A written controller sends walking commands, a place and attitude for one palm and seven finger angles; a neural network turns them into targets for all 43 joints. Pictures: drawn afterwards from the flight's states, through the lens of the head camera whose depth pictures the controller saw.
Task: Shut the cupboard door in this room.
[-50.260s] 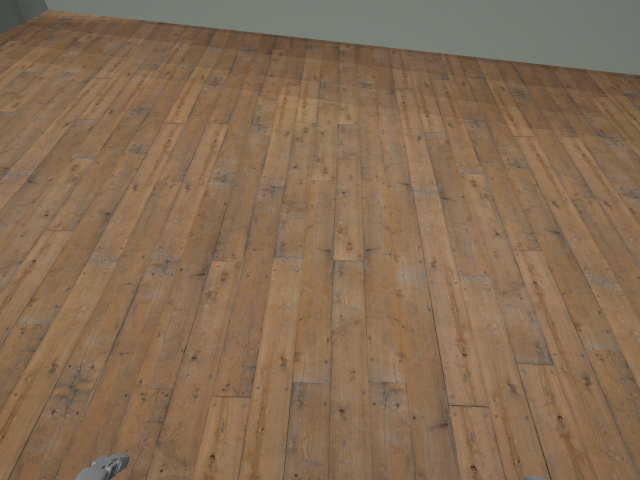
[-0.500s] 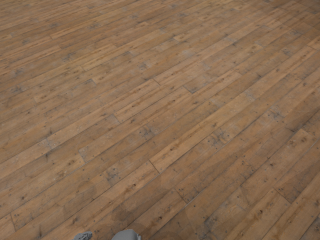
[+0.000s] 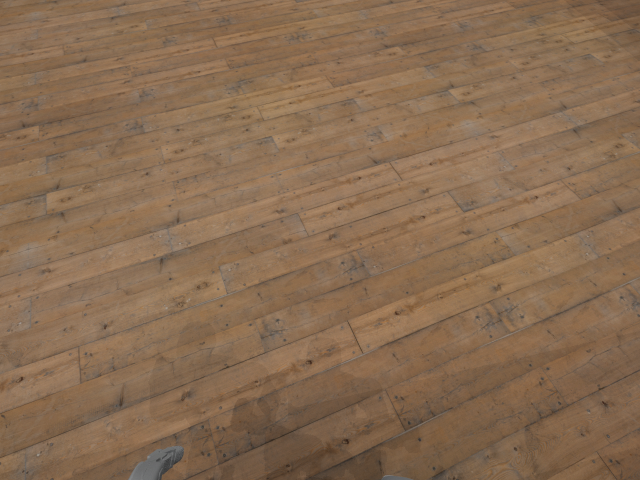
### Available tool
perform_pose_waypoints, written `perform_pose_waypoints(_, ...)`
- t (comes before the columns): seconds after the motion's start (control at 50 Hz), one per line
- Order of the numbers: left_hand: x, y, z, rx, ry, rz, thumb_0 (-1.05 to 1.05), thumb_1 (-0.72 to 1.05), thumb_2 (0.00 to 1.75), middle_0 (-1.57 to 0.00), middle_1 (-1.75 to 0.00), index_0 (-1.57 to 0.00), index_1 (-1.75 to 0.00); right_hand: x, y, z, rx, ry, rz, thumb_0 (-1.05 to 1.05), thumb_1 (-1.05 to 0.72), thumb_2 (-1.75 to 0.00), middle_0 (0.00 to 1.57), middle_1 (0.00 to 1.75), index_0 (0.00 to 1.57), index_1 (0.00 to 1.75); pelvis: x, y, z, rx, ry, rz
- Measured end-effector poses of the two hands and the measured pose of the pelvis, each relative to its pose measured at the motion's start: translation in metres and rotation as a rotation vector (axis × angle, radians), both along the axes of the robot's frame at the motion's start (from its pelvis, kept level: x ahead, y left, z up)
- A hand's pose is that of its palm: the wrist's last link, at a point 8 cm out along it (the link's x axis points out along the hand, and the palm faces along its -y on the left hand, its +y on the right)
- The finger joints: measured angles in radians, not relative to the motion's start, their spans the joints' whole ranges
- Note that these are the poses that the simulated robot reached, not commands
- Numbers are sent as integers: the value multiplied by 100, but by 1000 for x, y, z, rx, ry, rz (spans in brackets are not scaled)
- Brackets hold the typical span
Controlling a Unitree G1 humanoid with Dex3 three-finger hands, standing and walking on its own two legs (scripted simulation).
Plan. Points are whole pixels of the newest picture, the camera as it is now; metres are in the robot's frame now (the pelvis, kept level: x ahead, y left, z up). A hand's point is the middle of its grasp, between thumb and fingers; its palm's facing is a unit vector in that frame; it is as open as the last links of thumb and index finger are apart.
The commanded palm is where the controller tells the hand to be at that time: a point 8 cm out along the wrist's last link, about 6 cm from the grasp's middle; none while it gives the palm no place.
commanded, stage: turn or walk to find it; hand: left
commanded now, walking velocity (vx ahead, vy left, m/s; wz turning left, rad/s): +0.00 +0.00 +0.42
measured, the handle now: out of the picture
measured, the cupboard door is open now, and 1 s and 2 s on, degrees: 46 46 46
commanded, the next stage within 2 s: none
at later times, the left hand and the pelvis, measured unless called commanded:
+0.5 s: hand out of the picture -0.05 +0.20 -0.18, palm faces +0.31 -0.92 -0.25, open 7.4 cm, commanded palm none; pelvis +0.02 +0.00 -0.01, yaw +15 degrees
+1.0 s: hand out of the picture +0.09 +0.20 -0.14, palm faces +0.43 -0.86 -0.27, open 7.3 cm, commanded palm none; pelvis +0.06 -0.03 -0.01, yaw +27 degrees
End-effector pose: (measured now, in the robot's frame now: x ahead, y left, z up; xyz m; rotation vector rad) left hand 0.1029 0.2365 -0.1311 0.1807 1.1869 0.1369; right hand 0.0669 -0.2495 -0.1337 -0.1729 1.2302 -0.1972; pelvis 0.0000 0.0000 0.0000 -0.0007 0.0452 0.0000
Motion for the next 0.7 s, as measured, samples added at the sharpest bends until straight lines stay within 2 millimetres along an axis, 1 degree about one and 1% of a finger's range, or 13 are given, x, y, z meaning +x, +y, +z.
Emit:
perform_pose_waypoints(0.06, -5, -7, 3, 32, -33, 29, 1, 91, 90, -20, -30, -20, -30, 20, -13, -12, 21, -23, 33, 0, -91, -90, 20, 30, 20, 30, 3, -13, -8, 10, -6, 31)
perform_pose_waypoints(0.1, -14, -10, 8, 51, -36, 49, 1, 91, 90, -20, -30, -20, -30, 32, -18, -16, 30, -24, 55, 0, -91, -90, 20, 30, 20, 30, 4, -18, -7, 10, -13, 57)
perform_pose_waypoints(0.18, -44, -13, 16, 72, 8, 117, 1, 91, 90, -20, -30, -20, -30, 51, -23, -14, 45, -8, 109, 0, -91, -90, 20, 30, 20, 30, 8, -26, -1, 30, -21, 97)
perform_pose_waypoints(0.26, -76, -15, 18, 77, 72, 180, 1, 91, 90, -20, -30, -20, -30, 66, -19, -11, 54, 15, 166, 0, -91, -90, 20, 30, 20, 30, 14, -28, 3, 44, -21, 141)
perform_pose_waypoints(0.32, -100, -15, 17, 69, 120, 227, 1, 91, 90, -20, -30, -20, -30, 79, -10, -10, 57, 32, 214, 0, -91, -90, 20, 30, 20, 30, 17, -26, 4, 50, -20, 170)
perform_pose_waypoints(0.4, -133, -11, 9, 45, 188, 291, 1, 91, 90, -20, -30, -21, -30, 101, 12, -8, 53, 28, 285, 0, -91, -90, 20, 30, 20, 30, 20, -18, 2, 42, -18, 208)
perform_pose_waypoints(0.46, -156, -4, -3, 20, 234, 340, 1, 91, 90, -20, -30, -21, -30, 121, 34, -6, 41, 1, 343, 1, -91, -90, 20, 30, 20, 30, 23, -7, -4, 28, -17, 242)
perform_pose_waypoints(0.5, -167, 4, -15, 1, 256, 368, 1, 91, 90, -20, -30, -21, -30, 132, 49, -7, 29, -37, 375, 0, -91, -90, 20, 30, 20, 30, 25, 2, -12, 20, -17, 259)
perform_pose_waypoints(0.54, -170, 11, -20, -7, 275, 387, 1, 91, 90, -20, -30, -20, -30, 138, 59, -2, 24, -62, 390, 0, -91, -90, 20, 30, 20, 30, 25, 7, -12, 21, -24, 267)
perform_pose_waypoints(0.58, -165, 17, -18, -10, 267, 400, 1, 91, 90, -20, -30, -20, -30, 140, 65, 4, 14, -72, 396, 0, -91, -90, 20, 30, 20, 30, 26, 11, -8, 6, -29, 281)
perform_pose_waypoints(0.62, -152, 24, -15, -13, 229, 406, 1, 91, 90, -20, -30, -20, -30, 138, 68, 9, 3, -67, 403, 0, -91, -90, 20, 30, 20, 30, 28, 14, -3, -6, -31, 299)
perform_pose_waypoints(0.7, -118, 33, -8, -8, 122, 408, 1, 91, 90, -20, -30, -20, -30, 132, 67, 13, -2, -39, 412, 0, -91, -90, 20, 30, 20, 30, 32, 14, 3, -13, -32, 330)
